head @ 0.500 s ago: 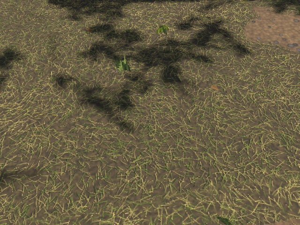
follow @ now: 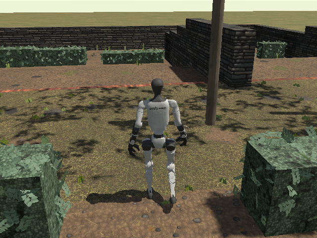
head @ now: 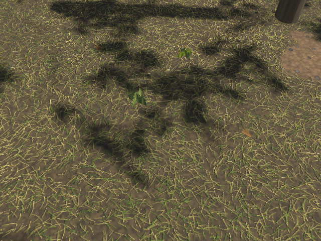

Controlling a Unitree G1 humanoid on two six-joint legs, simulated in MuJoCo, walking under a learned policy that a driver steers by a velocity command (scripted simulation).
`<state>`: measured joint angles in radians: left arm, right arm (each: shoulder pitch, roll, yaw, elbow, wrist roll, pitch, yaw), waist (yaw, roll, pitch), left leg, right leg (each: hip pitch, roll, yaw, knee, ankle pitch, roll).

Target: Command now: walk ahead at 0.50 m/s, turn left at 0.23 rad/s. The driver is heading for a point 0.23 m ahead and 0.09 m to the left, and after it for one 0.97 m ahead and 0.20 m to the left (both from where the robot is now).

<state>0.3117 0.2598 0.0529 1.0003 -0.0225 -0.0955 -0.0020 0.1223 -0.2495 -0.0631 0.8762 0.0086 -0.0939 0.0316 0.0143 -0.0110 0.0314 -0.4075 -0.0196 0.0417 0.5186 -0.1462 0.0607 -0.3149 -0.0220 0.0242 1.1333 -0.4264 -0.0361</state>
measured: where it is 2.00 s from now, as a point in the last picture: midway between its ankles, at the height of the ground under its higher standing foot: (110, 145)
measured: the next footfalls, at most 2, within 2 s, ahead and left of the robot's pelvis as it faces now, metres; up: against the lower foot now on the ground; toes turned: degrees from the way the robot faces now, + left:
right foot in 0.40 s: +0.40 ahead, -0.12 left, +0.00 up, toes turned +13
left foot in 0.92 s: +0.56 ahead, +0.23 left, +0.00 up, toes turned +31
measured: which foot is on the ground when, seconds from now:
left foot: down 0.00-0.40, up 0.42-0.90, down 0.92-1.00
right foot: up 0.00-0.38, down 0.40-0.92, up 0.94-1.00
